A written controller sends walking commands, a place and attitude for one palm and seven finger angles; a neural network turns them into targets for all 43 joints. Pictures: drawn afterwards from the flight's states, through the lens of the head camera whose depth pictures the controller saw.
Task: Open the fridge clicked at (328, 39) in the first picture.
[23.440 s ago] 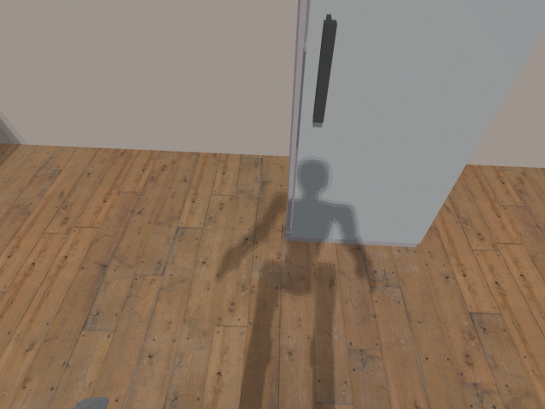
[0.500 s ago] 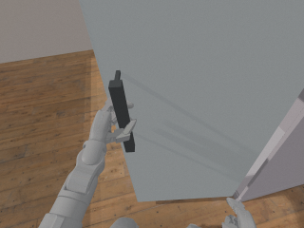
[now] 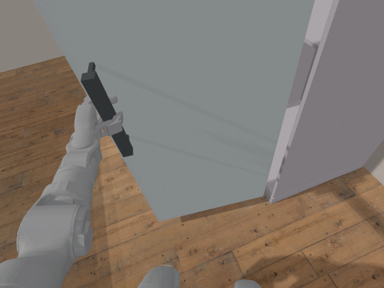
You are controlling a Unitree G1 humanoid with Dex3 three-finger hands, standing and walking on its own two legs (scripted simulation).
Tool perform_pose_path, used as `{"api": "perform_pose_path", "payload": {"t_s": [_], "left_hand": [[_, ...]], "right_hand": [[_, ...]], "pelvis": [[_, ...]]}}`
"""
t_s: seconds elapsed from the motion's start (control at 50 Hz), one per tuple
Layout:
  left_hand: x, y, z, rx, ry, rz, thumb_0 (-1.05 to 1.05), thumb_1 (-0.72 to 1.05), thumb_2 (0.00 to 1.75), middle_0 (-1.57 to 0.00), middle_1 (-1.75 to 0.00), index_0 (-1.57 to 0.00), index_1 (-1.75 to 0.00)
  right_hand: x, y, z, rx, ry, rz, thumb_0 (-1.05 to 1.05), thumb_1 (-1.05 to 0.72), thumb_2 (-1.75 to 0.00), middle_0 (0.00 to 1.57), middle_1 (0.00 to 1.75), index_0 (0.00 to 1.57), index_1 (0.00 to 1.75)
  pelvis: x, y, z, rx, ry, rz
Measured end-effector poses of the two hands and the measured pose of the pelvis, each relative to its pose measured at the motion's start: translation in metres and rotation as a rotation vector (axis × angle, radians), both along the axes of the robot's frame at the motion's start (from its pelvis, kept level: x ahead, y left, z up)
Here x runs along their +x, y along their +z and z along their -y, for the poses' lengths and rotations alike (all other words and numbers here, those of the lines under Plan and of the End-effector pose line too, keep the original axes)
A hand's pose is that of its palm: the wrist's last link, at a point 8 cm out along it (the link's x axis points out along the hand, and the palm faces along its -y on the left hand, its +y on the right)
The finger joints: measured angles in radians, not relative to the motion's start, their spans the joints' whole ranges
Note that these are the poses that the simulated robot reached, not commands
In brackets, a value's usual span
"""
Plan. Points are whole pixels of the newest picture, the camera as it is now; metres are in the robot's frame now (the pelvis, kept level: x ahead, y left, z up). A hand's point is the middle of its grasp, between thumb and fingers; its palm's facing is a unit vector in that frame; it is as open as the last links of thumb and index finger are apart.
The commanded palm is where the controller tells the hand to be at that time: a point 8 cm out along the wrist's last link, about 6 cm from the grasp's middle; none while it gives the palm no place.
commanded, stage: stop walking and hold the door back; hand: left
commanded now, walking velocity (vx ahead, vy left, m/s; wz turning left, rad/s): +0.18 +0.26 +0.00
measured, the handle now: (111, 114) +0.50 +0.19 +0.10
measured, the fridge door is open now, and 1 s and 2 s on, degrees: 82 77 73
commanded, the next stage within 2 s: loosen the grip on the handle in 1.08 s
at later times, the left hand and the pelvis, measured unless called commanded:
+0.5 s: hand (113, 118) +0.46 +0.17 +0.12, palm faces +0.09 -0.98 -0.18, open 6.6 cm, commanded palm +0.48 +0.24 +0.10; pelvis +0.01 +0.04 +0.00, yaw -2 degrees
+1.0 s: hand (113, 108) +0.50 +0.18 +0.12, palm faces +0.05 -0.98 -0.17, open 6.4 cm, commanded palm +0.51 +0.24 +0.10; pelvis +0.03 +0.06 +0.01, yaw -4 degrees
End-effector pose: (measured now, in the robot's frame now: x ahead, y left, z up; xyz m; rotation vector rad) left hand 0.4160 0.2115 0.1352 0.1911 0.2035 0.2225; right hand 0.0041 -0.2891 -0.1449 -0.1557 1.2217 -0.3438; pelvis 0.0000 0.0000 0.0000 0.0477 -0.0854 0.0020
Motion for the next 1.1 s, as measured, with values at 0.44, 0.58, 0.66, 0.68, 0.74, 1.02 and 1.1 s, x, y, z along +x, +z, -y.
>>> {"api": "perform_pose_path", "payload": {"t_s": [0.44, 0.58, 0.66, 0.68, 0.74, 1.02, 1.1], "left_hand": [[0.015, -0.002, -0.010, -0.034, -0.131, 0.042, 0.02, 0.54, 0.78, -0.36, -1.34, -0.38, -1.40], [0.021, -0.001, -0.012, -0.030, -0.138, 0.007, 0.01, 0.54, 0.79, -0.36, -1.33, -0.39, -1.40], [0.030, -0.001, -0.016, -0.033, -0.174, 0.002, 0.01, 0.53, 0.79, -0.36, -1.34, -0.40, -1.40], [0.032, -0.001, -0.017, -0.034, -0.178, 0.002, 0.01, 0.53, 0.79, -0.36, -1.34, -0.40, -1.40], [0.037, -0.001, -0.018, -0.036, -0.183, 0.001, 0.01, 0.53, 0.80, -0.36, -1.34, -0.40, -1.40], [0.059, -0.001, -0.020, -0.042, -0.151, -0.012, 0.02, 0.55, 0.83, -0.35, -1.35, -0.38, -1.40], [0.060, -0.001, -0.021, -0.048, -0.140, -0.016, 0.02, 0.55, 0.83, -0.35, -1.34, -0.40, -1.40]], "right_hand": [[0.071, 0.029, -0.048, -0.033, 0.066, 0.243, 0.01, -0.91, -0.90, 0.20, 0.29, 0.20, 0.30], [0.091, 0.026, -0.081, 0.036, 0.104, 0.236, 0.01, -0.90, -0.89, 0.20, 0.29, 0.20, 0.30], [0.091, 0.030, -0.085, 0.000, 0.111, 0.235, 0.01, -0.90, -0.89, 0.20, 0.30, 0.21, 0.30], [0.090, 0.032, -0.086, -0.004, 0.100, 0.230, 0.01, -0.90, -0.89, 0.20, 0.30, 0.21, 0.30], [0.086, 0.034, -0.086, -0.013, 0.085, 0.216, 0.01, -0.90, -0.89, 0.20, 0.30, 0.21, 0.30], [0.050, 0.040, -0.060, -0.077, 0.000, 0.114, 0.01, -0.90, -0.89, 0.20, 0.29, 0.20, 0.30], [0.043, 0.041, -0.056, -0.083, -0.011, 0.096, 0.01, -0.90, -0.90, 0.20, 0.29, 0.20, 0.30]], "pelvis": [[0.009, -0.001, -0.036, 0.005, -0.064, -0.038], [0.014, 0.007, -0.047, -0.022, -0.036, -0.044], [0.018, 0.004, -0.058, -0.040, -0.050, -0.055], [0.019, 0.005, -0.060, -0.037, -0.060, -0.056], [0.023, 0.006, -0.061, -0.034, -0.071, -0.068], [0.030, 0.010, -0.057, -0.045, -0.075, -0.108], [0.030, 0.011, -0.055, -0.046, -0.075, -0.111]]}}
